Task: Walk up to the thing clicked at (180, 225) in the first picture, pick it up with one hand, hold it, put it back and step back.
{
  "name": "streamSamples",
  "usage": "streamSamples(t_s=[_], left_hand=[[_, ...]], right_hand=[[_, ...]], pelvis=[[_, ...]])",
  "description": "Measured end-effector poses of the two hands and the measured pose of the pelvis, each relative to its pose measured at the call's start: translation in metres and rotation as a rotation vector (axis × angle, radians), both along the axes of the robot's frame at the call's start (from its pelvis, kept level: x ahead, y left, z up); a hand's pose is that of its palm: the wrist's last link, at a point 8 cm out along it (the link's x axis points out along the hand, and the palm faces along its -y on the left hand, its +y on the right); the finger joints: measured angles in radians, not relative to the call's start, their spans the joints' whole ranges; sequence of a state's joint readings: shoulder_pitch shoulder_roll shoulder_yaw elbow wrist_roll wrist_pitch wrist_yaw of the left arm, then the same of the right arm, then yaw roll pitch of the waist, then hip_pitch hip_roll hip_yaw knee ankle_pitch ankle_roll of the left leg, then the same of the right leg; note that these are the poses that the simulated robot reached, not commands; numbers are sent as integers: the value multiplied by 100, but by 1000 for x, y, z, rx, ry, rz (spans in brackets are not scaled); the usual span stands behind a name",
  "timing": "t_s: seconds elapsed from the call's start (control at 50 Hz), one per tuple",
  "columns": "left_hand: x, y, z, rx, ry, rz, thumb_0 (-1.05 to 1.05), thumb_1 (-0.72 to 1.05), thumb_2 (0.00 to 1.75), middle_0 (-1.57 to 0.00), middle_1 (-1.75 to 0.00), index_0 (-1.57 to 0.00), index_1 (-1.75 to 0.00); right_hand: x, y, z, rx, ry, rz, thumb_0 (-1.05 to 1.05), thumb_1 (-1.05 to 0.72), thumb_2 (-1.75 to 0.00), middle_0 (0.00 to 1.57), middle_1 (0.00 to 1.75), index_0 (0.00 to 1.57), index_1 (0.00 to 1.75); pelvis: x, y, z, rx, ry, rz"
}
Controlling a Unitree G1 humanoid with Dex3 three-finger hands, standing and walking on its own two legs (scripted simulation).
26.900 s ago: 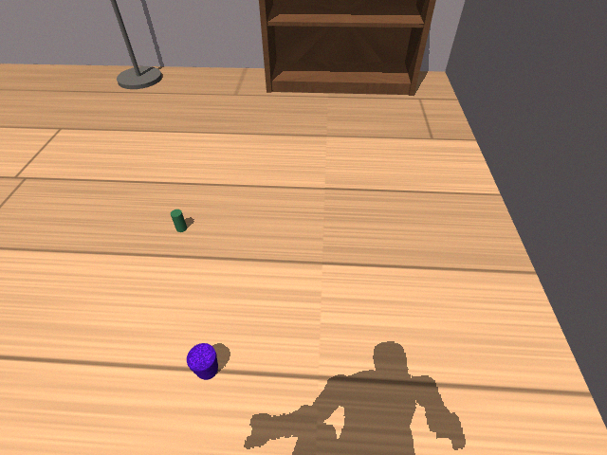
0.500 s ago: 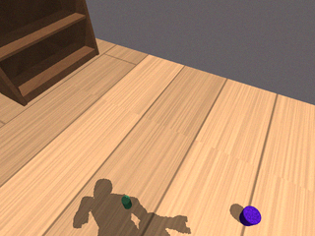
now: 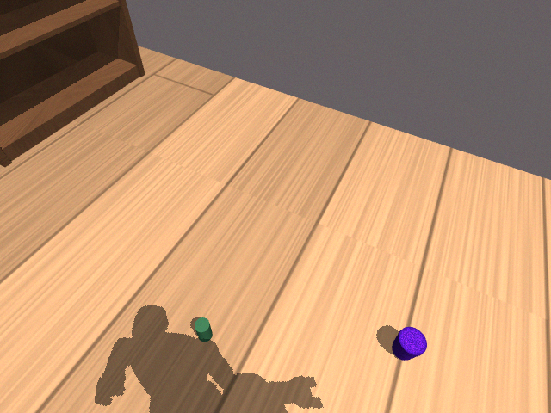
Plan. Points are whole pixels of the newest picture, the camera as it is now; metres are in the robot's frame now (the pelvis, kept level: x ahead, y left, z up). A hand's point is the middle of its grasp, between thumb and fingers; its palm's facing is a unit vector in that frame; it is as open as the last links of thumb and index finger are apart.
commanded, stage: walk up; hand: left
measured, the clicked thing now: (203, 330) +0.49 +0.22 -0.71
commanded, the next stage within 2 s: stand in 1.44 s
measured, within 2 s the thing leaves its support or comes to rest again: neither
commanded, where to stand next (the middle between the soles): +0.12 -0.01 m, yaw +1 degrees
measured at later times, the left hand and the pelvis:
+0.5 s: hand out of the picture +0.10 +0.27 -0.16, palm faces +0.03 -0.93 -0.37, open 7.4 cm; pelvis +0.02 +0.00 -0.01, yaw +1 degrees
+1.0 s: hand out of the picture +0.05 +0.27 -0.15, palm faces +0.01 -0.92 -0.39, open 7.4 cm; pelvis +0.00 -0.01 +0.00, yaw +2 degrees
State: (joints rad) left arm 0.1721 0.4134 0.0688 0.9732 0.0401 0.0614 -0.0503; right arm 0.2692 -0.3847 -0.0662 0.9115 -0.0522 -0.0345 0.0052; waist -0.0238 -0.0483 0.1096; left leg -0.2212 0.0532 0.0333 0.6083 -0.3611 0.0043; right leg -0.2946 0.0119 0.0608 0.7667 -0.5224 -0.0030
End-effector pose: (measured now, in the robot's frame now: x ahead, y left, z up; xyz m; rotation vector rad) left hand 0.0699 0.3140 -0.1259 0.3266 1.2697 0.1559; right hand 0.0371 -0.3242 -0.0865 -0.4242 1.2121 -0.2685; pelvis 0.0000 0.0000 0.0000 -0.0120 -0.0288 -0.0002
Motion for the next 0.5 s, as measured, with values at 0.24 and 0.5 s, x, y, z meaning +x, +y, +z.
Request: streamSamples(t_s=[0.24, 0.5], left_hand=[[-13, -12, 38, 74, -84, 37, 0, 90, 90, -21, -30, -21, -30], [22, 1, 3, 49, -95, 70, 0, 90, 90, -21, -30, -20, -30]], right_hand=[[46, -14, -13, 80, -37, 33, 1, -90, -90, 21, 30, 20, 30], [111, 36, -23, 106, -128, 104, 0, -90, -90, 21, 30, 20, 30]], pelvis=[[24, -15, 8, -1, -35, 7], [19, -1, -10, -4, -33, 18]])
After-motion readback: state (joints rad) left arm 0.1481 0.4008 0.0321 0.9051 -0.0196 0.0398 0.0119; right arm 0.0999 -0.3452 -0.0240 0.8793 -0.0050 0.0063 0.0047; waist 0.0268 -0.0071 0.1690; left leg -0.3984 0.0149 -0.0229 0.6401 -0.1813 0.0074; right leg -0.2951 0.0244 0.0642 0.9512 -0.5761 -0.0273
